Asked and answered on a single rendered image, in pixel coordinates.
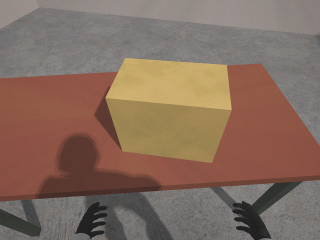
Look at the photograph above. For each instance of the left robot hand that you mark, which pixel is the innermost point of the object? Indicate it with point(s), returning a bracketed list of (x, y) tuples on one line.
[(86, 225)]

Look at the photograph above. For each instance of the carton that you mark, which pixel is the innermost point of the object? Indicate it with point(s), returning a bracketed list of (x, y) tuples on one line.
[(170, 108)]

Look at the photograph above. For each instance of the table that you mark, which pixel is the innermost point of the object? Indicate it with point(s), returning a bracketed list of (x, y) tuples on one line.
[(58, 139)]

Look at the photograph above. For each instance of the right robot hand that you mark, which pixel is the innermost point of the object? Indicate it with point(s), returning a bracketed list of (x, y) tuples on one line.
[(257, 228)]

